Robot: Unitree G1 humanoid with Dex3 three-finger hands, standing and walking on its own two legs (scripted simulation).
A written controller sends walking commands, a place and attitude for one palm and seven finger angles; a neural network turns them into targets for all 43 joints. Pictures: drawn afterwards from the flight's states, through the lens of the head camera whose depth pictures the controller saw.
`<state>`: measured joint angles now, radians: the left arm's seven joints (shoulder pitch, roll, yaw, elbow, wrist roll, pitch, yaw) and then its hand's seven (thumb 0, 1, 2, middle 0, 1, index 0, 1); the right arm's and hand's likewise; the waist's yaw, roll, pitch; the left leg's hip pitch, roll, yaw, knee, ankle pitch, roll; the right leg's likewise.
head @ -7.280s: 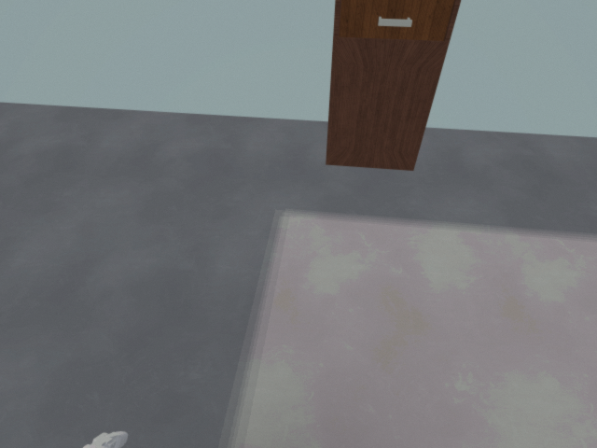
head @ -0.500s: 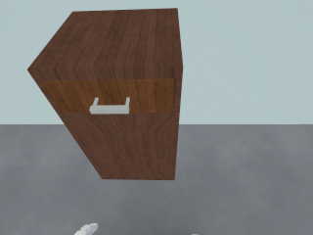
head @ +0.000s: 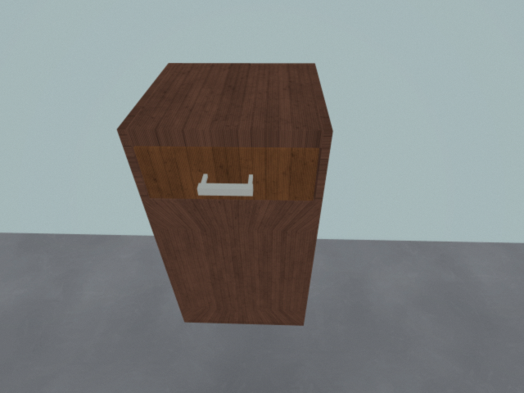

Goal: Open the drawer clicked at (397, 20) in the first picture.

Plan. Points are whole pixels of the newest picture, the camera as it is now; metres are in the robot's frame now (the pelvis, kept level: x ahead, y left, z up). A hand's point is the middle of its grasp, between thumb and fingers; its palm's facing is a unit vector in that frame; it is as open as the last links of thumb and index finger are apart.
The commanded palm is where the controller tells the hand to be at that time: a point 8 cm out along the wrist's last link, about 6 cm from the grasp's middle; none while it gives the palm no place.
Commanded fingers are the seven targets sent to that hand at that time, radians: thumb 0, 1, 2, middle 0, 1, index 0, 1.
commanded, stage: come to a stop and stand still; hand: left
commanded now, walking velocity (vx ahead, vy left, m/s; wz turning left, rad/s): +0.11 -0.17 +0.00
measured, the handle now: (226, 183) +0.59 +0.13 +0.00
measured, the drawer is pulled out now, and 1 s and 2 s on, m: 0.00 0.00 0.00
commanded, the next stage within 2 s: look again from close up in 0.98 s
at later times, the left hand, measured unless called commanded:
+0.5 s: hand out of the picture -0.01 +0.16 -0.17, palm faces +0.08 -0.99 -0.14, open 7.4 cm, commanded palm none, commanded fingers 0.00 0.90 0.90 -0.20 -0.30 -0.20 -0.30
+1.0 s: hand out of the picture +0.00 +0.13 -0.17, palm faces +0.07 -0.99 -0.16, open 7.3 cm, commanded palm none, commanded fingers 0.00 0.90 0.90 -0.20 -0.30 -0.20 -0.30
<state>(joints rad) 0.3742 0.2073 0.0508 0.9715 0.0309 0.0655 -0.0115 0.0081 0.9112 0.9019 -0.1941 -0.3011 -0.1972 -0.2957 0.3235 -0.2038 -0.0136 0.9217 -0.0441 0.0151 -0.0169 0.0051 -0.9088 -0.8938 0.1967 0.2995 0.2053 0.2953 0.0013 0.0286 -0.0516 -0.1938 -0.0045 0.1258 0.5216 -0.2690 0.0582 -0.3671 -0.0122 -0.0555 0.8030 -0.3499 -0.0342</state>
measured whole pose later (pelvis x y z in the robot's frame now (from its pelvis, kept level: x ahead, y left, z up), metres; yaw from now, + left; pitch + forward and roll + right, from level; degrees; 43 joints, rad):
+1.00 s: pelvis +0.02 -0.02 +0.01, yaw +1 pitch -2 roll +0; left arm 0.34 0.11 -0.01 1.10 0.01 -0.01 0.02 0.01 0.92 0.90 -0.19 -0.30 -0.20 -0.30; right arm 0.32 -0.13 0.03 1.12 -0.01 -0.02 -0.04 0.00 -0.91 -0.89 0.19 0.30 0.20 0.29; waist 0.00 0.01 0.01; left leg -0.18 0.03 0.05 0.43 -0.23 -0.01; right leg -0.16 0.03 -0.09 0.44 -0.25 -0.06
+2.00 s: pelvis +0.05 -0.05 +0.00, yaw +1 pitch +1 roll +2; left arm 0.41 0.12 0.03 1.07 0.03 0.01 0.00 0.01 0.91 0.90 -0.19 -0.30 -0.20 -0.30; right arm 0.39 -0.13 -0.01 1.12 -0.03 -0.01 -0.05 0.00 -0.91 -0.89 0.20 0.30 0.20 0.30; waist 0.00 -0.01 -0.02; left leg -0.21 0.05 0.05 0.51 -0.32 -0.02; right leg -0.21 0.04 -0.08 0.55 -0.37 -0.10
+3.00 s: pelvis +0.07 -0.03 +0.01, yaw +0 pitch -1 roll +0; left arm 0.37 0.10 -0.02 1.10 0.00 -0.01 0.04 0.00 0.91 0.90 -0.19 -0.30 -0.20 -0.30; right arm 0.34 -0.10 0.04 1.15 -0.01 0.01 -0.04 0.00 -0.91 -0.89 0.19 0.30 0.20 0.29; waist 0.00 -0.02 0.03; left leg -0.24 -0.03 0.09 0.39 -0.13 0.06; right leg -0.06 0.06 -0.06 0.37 -0.30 -0.08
